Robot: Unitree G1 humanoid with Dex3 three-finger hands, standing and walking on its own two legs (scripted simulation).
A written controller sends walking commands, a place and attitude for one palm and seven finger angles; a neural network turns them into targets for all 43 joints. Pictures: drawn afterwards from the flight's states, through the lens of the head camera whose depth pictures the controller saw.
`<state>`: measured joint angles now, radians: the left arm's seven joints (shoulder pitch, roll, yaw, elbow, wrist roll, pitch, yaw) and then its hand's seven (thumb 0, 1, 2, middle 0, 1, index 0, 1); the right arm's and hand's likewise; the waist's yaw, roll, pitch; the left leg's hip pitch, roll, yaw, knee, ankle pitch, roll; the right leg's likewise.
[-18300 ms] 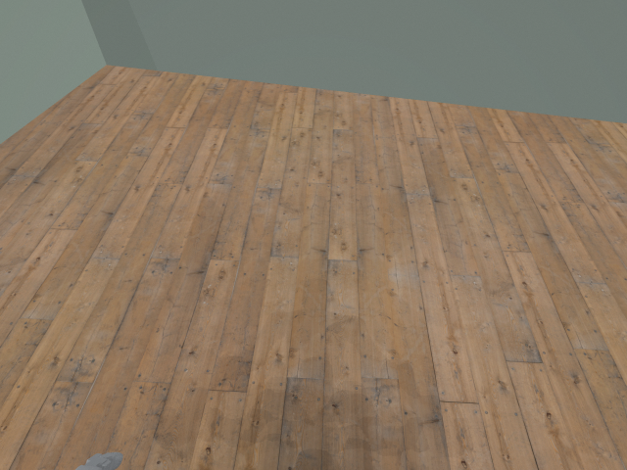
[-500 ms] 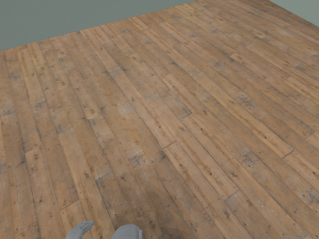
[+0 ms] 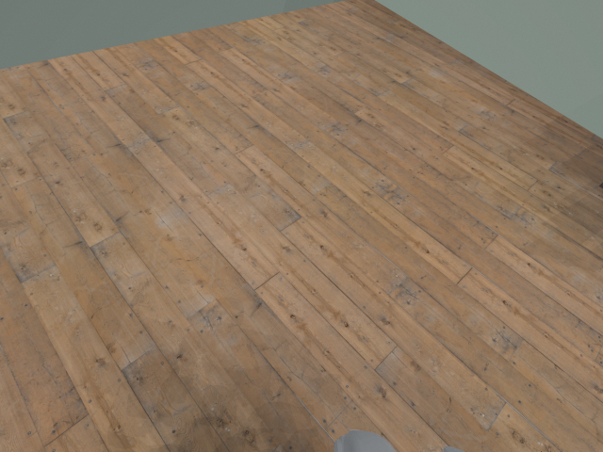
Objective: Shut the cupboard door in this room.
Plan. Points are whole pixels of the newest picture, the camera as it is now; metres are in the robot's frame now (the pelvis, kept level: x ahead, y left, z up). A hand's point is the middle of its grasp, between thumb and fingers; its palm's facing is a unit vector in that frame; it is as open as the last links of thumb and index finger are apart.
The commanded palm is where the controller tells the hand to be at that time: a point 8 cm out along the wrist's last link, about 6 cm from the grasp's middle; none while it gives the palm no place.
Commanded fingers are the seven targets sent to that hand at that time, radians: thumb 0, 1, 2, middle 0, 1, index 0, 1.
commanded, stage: turn or walk to find it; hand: left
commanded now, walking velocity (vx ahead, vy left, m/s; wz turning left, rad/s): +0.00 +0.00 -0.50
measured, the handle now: out of the picture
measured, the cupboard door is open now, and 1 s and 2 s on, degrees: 87 87 87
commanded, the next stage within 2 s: none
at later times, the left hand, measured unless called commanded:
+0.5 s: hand (234, 449) +0.14 +0.10 -0.15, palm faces -0.25 -0.93 -0.27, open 7.4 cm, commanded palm none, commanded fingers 0.00 0.90 0.90 -0.20 -0.30 -0.20 -0.30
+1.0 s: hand (200, 448) +0.14 +0.16 -0.17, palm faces -0.41 -0.88 -0.23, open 7.4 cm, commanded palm none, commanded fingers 0.00 0.90 0.90 -0.20 -0.30 -0.20 -0.30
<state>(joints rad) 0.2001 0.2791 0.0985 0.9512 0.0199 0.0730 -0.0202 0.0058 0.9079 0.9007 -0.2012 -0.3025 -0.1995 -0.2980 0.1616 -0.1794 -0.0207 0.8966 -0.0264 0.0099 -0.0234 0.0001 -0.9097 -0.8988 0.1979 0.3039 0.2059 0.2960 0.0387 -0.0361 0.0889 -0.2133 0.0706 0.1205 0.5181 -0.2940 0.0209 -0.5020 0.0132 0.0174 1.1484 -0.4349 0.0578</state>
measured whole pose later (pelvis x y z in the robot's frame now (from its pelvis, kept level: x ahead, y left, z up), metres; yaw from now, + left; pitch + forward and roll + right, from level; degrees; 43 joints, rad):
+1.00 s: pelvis -0.02 -0.01 +0.00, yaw -30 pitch -1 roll -1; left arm 0.20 0.27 0.10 0.96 0.02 0.08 -0.02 0.01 0.91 0.90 -0.20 -0.30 -0.20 -0.30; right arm 0.19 -0.18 -0.03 0.91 -0.03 0.01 -0.02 0.00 -0.91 -0.90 0.20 0.30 0.21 0.30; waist 0.03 -0.03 0.08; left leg -0.19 0.08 0.15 0.49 -0.28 0.01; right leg -0.50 -0.02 0.01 1.15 -0.41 0.07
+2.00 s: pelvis +0.20 -0.28 +0.00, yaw -54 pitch -1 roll +1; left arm 0.18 0.21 0.07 1.02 0.03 -0.01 -0.02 0.00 0.91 0.90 -0.20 -0.30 -0.20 -0.30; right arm 0.30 -0.18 -0.05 1.05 -0.03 -0.07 -0.01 -0.01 -0.95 -0.90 0.20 0.30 0.21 0.30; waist 0.01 -0.02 0.06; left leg -0.15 0.05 0.23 0.44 -0.27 0.02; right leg -0.59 -0.11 -0.04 1.11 -0.24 0.00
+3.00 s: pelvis +0.46 -0.63 +0.01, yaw -57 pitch -1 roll +0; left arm 0.19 0.19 0.07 1.05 0.03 -0.01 -0.01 0.00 0.91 0.90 -0.20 -0.30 -0.20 -0.30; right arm 0.36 -0.15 -0.05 1.10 -0.02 -0.07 -0.01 -0.01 -0.94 -0.90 0.20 0.30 0.20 0.30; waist 0.01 -0.04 0.04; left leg -0.08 0.02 0.23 0.36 -0.26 0.05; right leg -0.62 -0.14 -0.05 1.11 -0.16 0.04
